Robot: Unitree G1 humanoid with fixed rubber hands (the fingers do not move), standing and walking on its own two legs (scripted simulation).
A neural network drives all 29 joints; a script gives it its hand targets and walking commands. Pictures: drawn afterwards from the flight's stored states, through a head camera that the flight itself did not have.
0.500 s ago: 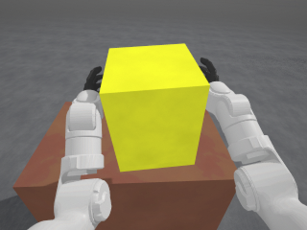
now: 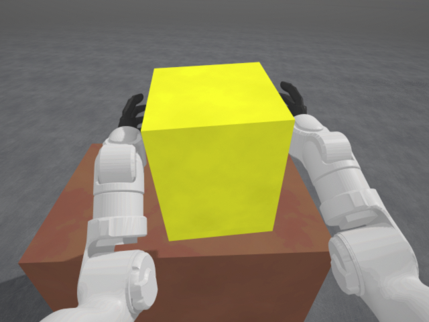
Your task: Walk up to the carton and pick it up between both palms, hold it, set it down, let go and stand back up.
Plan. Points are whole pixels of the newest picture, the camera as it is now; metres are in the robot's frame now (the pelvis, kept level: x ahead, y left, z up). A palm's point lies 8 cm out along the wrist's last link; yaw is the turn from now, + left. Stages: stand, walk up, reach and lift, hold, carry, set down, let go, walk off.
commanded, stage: hold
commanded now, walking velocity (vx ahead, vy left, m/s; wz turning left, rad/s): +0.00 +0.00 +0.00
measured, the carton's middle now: (214, 151) +0.38 +0.00 +0.20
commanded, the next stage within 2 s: set down in 1.68 s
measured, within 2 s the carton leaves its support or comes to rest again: neither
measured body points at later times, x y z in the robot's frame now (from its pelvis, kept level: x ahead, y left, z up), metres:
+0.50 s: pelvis +0.00 +0.00 +0.00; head -0.08 +0.02 +0.44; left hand +0.38 +0.16 +0.25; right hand +0.39 -0.14 +0.26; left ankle +0.06 +0.12 -0.75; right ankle -0.03 -0.11 -0.75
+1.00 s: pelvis +0.00 +0.00 +0.00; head -0.08 +0.02 +0.44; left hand +0.38 +0.16 +0.24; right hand +0.38 -0.14 +0.27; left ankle +0.06 +0.12 -0.75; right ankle -0.03 -0.11 -0.75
